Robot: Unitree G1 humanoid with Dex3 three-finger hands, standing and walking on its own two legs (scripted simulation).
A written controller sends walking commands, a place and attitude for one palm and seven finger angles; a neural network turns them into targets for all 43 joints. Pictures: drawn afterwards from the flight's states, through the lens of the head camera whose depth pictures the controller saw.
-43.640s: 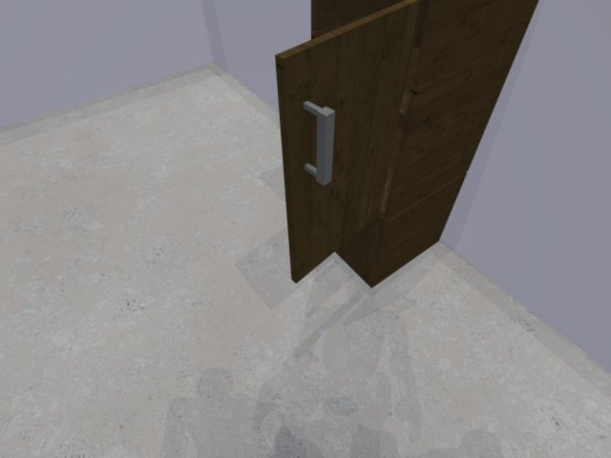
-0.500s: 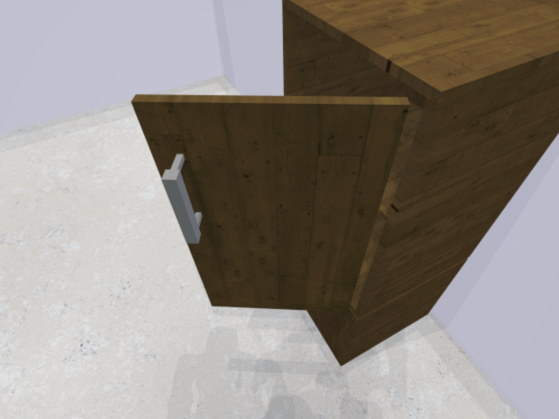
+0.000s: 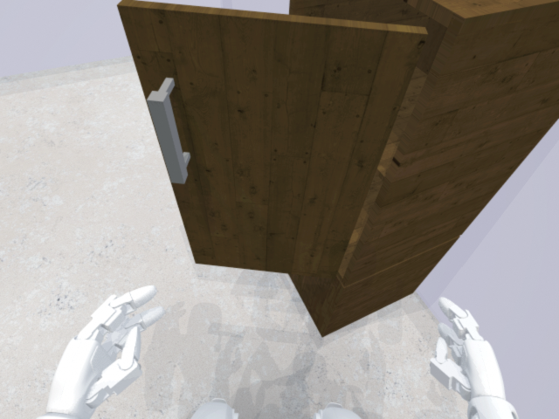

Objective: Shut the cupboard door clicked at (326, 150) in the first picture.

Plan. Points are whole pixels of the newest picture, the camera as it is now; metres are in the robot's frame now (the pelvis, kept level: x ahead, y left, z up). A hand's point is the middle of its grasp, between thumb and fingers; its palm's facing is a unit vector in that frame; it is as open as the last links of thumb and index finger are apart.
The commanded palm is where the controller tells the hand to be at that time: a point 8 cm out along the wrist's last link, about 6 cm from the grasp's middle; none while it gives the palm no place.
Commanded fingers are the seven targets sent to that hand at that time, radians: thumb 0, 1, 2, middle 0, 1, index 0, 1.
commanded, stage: raise the hand and make a fist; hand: left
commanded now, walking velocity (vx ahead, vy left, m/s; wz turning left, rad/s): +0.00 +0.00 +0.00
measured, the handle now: (174, 133) +0.46 +0.19 +0.15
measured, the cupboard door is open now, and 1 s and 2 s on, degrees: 59 59 59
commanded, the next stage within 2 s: bring the fist close to the handle in 1.52 s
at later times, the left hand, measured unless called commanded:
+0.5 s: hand (89, 318) +0.21 +0.24 +0.09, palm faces +0.09 -0.99 -0.06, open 3.9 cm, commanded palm +0.18 +0.27 +0.09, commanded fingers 0.00 0.90 0.90 -1.02 -1.20 -1.02 -1.20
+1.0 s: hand (102, 279) +0.24 +0.22 +0.13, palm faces -0.03 -1.00 -0.05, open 3.1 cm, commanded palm +0.22 +0.28 +0.14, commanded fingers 0.00 0.90 0.90 -1.30 -1.50 -1.30 -1.50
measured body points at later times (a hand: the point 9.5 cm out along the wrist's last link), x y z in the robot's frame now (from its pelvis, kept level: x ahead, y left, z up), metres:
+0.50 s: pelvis +0.00 +0.04 +0.01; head +0.04 +0.04 +0.45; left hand +0.20 +0.29 +0.09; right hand +0.15 -0.19 -0.08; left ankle +0.02 +0.15 -0.68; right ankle +0.03 -0.10 -0.68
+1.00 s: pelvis +0.02 +0.03 +0.03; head +0.03 +0.02 +0.48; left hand +0.24 +0.27 +0.13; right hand +0.22 -0.18 -0.03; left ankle +0.02 +0.15 -0.68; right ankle +0.03 -0.10 -0.68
